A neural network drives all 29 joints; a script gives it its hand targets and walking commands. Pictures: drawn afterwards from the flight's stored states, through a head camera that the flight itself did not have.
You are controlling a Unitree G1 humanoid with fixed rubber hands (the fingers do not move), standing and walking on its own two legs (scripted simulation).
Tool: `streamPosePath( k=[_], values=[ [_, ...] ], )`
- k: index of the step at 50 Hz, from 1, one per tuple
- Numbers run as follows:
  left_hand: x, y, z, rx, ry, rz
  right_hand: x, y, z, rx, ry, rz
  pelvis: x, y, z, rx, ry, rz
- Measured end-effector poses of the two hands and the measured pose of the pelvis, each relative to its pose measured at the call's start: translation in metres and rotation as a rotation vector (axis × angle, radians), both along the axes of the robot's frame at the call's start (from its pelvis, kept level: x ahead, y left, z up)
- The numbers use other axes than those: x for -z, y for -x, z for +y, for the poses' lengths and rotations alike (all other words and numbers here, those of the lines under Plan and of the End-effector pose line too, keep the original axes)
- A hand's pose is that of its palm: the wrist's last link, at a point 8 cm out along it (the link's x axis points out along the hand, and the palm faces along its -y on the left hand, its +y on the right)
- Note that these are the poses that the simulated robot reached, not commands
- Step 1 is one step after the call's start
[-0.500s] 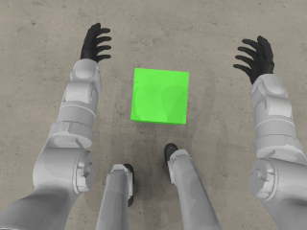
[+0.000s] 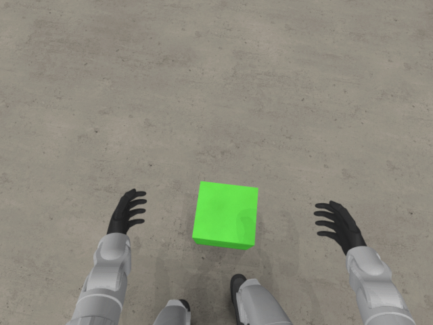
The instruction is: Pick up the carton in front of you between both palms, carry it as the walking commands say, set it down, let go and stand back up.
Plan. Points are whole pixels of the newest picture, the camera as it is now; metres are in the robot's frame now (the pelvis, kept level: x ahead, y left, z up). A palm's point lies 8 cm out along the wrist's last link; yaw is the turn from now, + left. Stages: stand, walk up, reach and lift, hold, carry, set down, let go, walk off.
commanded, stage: let go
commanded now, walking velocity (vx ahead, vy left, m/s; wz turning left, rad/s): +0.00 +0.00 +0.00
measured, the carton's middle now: (224, 218) +0.40 -0.05 -0.61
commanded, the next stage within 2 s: stand in 0.80 s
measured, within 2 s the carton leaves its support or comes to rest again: neither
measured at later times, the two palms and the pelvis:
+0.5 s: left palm (32, 300) +0.20 +0.28 -0.03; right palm (333, 276) +0.19 -0.19 -0.03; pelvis +0.04 +0.05 +0.04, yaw -1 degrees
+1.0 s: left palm (45, 322) +0.16 +0.28 -0.07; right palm (375, 305) +0.14 -0.25 -0.06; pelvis +0.05 +0.03 +0.02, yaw -5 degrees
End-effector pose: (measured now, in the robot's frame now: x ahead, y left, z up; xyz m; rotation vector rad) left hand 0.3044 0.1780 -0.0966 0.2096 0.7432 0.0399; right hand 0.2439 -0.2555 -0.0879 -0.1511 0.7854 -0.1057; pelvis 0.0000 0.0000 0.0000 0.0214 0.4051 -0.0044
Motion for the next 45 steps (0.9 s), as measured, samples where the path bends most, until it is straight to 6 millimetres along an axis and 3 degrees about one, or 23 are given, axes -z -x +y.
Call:
streamPosePath(
  k=[7,12,20,26,32,40,45],
  values=[
    [-0.026,0.043,0.03,0.006,0.006,0.014,-0.033,0.043,0.023,0.009,0.0,0.008,-0.021,-0.015,0.01,0.005,0.016,-0.147],
    [-0.044,0.071,0.056,-0.001,0.005,0.019,-0.049,0.061,0.041,0.002,0.002,0.017,-0.032,-0.024,0.022,0.009,0.03,-0.256],
    [-0.065,0.099,0.093,-0.024,-0.002,0.028,-0.056,0.059,0.062,-0.02,0.001,0.009,-0.038,-0.033,0.043,0.014,0.046,-0.386],
    [-0.071,0.105,0.103,-0.028,0.004,0.041,-0.056,0.05,0.07,-0.031,-0.001,0.007,-0.038,-0.035,0.049,0.011,0.05,-0.438],
    [-0.07,0.103,0.098,-0.03,0.013,0.042,-0.057,0.049,0.068,-0.029,0.01,0.023,-0.038,-0.037,0.048,0.008,0.049,-0.456],
    [-0.064,0.104,0.084,-0.042,0.011,0.034,-0.06,0.052,0.047,0.01,0.059,0.036,-0.035,-0.037,0.037,0.02,0.049,-0.448],
    [-0.045,0.125,0.095,-0.029,-0.083,0.11,-0.05,0.069,0.023,0.039,0.136,0.001,-0.03,-0.043,0.031,0.048,0.057,-0.384]
  ],
)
